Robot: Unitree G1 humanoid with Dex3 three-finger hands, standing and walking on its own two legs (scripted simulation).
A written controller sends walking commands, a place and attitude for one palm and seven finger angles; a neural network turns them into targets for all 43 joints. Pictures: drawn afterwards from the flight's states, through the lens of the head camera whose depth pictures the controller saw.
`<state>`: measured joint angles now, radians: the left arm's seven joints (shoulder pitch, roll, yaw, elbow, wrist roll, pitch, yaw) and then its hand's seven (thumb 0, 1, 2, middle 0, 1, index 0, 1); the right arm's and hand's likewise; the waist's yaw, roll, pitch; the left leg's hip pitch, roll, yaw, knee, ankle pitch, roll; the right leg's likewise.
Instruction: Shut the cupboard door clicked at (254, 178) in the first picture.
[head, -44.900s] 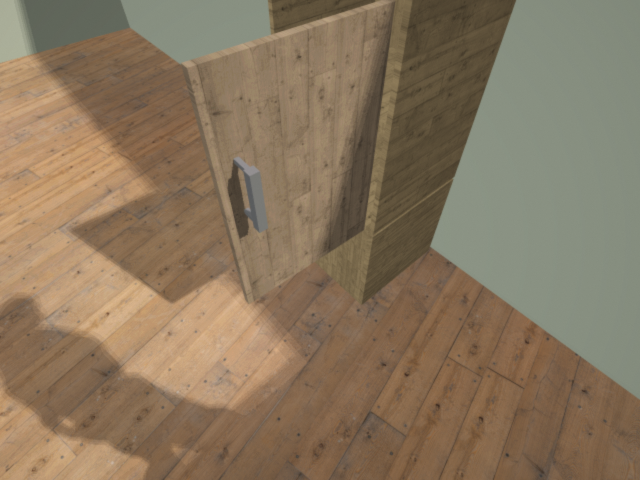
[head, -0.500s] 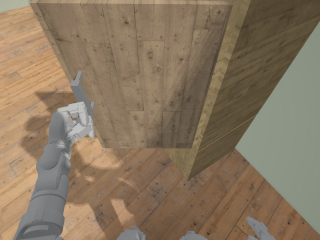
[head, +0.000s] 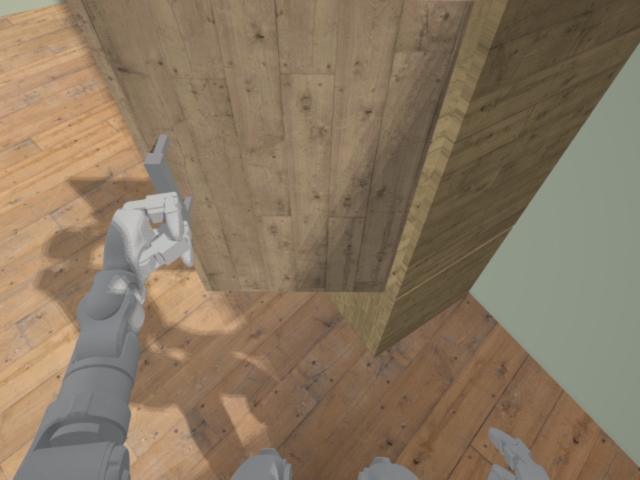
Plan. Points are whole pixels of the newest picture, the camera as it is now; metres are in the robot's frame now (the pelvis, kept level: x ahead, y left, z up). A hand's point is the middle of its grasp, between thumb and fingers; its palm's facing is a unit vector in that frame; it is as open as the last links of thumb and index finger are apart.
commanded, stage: push the door shut along its arc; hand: left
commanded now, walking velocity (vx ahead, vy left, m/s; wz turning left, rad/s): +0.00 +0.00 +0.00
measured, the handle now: (173, 185) +0.48 +0.22 +0.07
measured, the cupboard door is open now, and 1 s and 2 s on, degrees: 57 41 24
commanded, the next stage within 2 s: pull the fist back off the door in 1.74 s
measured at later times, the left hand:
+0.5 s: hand (193, 204) +0.44 +0.18 +0.08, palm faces -0.12 -0.99 -0.02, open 3.1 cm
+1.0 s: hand (230, 169) +0.51 +0.14 +0.08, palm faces -0.27 -0.96 -0.02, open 3.1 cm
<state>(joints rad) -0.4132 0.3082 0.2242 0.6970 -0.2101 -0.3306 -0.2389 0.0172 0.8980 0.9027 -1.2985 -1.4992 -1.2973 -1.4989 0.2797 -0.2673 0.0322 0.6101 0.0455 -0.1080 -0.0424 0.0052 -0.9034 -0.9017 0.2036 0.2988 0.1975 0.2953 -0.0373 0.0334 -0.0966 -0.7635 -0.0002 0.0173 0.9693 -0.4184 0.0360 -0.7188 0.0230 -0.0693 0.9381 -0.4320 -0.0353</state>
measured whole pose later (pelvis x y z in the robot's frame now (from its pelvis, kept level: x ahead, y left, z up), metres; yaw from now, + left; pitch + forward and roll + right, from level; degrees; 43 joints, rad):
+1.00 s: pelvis +0.00 +0.00 -0.03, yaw -2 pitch +21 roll -3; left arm -1.00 0.55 0.29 1.23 -0.14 -0.31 -0.45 0.02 0.90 0.90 -1.30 -1.50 -1.30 -1.50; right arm 0.38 -0.30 0.05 0.66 0.03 -0.06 -0.03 0.00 -0.90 -0.90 0.20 0.30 0.20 0.30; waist -0.18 0.05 -0.11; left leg -1.03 0.03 0.01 1.11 -0.46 0.04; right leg -0.97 0.05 -0.08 1.05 -0.45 -0.04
